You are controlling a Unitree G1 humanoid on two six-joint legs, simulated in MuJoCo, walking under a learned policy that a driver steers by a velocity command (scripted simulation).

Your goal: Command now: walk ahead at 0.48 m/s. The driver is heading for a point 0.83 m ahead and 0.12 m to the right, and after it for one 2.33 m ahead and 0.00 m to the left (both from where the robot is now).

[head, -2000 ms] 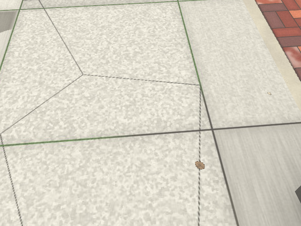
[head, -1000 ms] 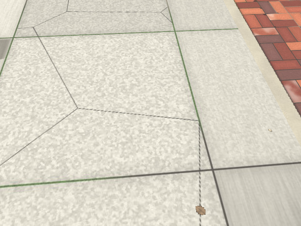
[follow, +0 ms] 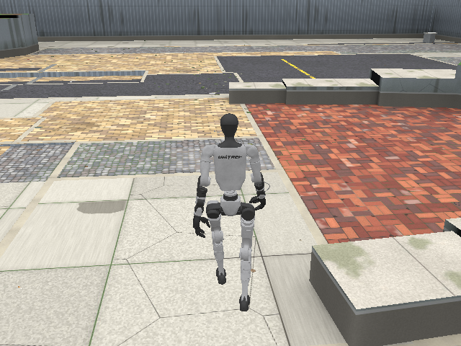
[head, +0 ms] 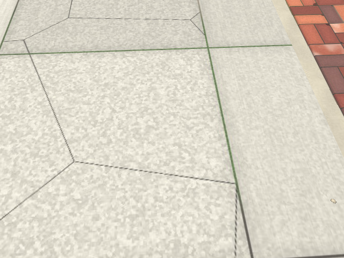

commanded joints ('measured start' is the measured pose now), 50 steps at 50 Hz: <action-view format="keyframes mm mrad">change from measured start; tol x16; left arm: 1 89 89 25 -69 -22 -6 -16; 22 -580 83 20 -312 5 33 -46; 25 -448 110 36 -281 7 19 -34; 28 15 278 95 -165 55 0 -6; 32 -252 125 56 -187 0 8 -29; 50 51 148 34 -65 10 -13 2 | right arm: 1 462 -260 -79 92 2 11 -6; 4 236 -100 -32 64 21 -7 1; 29 574 -87 -6 127 55 -24 -17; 50 -63 -73 2 -88 13 19 16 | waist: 1 -151 176 -371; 5 -20 18 -35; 23 -82 76 35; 29 76 -178 -412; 33 -49 -20 -48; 50 16 -61 34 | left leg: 1 758 435 -871 -317 -393 228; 6 264 250 -347 -413 -101 75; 21 558 225 -159 -392 360 57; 26 581 219 -103 -20 793 17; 27 418 185 -83 201 607 0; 29 -88 -56 -123 800 -419 -44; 43 -190 129 -79 258 66 -116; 50 -185 79 -48 44 28 -65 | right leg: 1 -644 59 105 836 -8 -44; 16 -729 -114 15 196 494 29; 23 -704 -55 -15 9 391 -32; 27 -92 -41 30 -102 348 -130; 29 254 -449 774 -274 247 -304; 34 -244 -243 275 -397 402 -150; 50 42 -238 116 -381 787 -142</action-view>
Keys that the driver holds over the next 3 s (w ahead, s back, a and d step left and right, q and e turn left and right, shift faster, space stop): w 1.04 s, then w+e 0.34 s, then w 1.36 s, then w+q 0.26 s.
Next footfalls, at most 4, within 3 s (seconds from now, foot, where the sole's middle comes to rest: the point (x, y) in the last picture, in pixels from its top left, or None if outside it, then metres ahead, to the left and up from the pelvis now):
0.54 right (208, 247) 0.48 -0.10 -0.75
1.10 left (165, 173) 0.78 0.08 -0.75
1.64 right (212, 128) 1.04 -0.13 -0.75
2.18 left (190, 76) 1.38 -0.03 -0.75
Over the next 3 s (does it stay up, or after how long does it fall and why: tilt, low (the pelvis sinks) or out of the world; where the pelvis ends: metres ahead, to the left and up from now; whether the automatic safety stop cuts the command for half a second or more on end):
stays up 1.62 -0.21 0.03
